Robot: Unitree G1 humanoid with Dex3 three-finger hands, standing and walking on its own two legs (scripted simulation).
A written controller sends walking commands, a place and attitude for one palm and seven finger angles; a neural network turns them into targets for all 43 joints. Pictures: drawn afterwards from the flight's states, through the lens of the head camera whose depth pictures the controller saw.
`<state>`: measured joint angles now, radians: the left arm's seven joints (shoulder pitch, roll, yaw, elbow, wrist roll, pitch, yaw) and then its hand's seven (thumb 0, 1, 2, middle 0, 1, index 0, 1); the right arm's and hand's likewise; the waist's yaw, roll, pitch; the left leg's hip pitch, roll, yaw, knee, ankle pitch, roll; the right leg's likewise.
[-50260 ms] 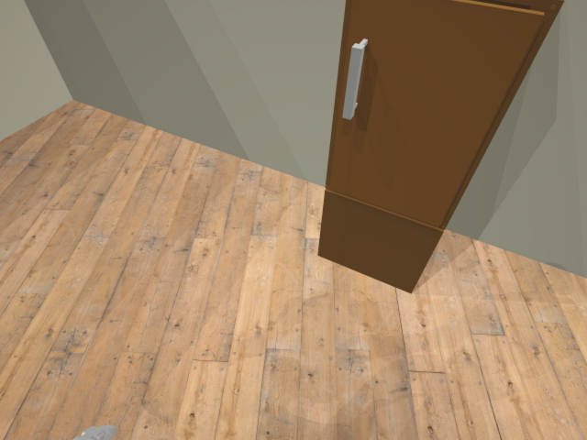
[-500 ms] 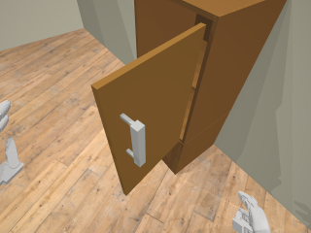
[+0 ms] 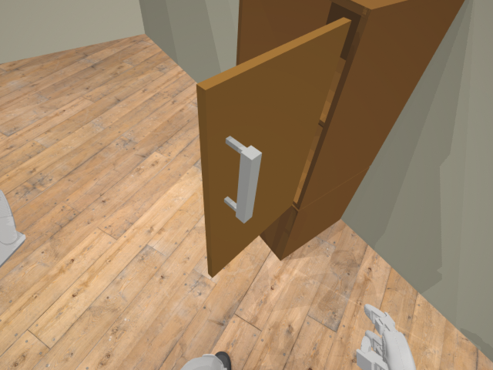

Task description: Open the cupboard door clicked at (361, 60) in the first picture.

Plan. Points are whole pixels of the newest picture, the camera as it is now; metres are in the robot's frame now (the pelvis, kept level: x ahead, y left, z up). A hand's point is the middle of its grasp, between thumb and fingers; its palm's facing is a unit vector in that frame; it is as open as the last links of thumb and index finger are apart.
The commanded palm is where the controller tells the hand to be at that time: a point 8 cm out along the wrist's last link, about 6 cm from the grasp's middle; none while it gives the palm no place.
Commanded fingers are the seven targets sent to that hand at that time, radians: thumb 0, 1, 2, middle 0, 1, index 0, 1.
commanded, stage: step back with the hand held close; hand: left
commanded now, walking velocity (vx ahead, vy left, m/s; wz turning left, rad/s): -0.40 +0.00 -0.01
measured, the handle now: (238, 181) +0.41 +0.05 +0.07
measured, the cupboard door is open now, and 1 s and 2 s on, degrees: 100 100 100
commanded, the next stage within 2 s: stop stepping back and stand still in 0.12 s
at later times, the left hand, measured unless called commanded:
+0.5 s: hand out of the picture +0.12 +0.25 +0.19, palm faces +0.27 -0.85 -0.44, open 7.4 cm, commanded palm +0.06 +0.30 +0.19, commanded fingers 0.00 0.90 0.90 -0.20 -0.30 -0.20 -0.30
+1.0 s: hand out of the picture +0.04 +0.28 +0.19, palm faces +0.39 -0.78 -0.49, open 7.4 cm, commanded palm -0.01 +0.32 +0.19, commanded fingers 0.00 0.90 0.90 -0.20 -0.30 -0.20 -0.30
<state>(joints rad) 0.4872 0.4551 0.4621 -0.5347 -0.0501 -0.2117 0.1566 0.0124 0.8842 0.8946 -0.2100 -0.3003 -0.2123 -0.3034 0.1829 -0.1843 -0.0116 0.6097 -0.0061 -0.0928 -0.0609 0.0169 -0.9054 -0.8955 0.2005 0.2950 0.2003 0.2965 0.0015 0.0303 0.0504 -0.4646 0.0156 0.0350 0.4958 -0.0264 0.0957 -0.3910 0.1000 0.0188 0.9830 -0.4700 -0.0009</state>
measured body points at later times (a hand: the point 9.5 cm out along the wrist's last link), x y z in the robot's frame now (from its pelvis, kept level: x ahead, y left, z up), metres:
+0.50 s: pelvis -0.11 +0.02 +0.02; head -0.11 +0.05 +0.46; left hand +0.10 +0.29 +0.21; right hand +0.01 -0.23 -0.05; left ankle +0.03 +0.08 -0.72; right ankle -0.14 -0.07 -0.70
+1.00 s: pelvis -0.17 +0.03 +0.01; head -0.18 +0.04 +0.46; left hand +0.02 +0.32 +0.21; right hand -0.05 -0.20 -0.08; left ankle -0.14 +0.17 -0.73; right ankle -0.15 -0.06 -0.70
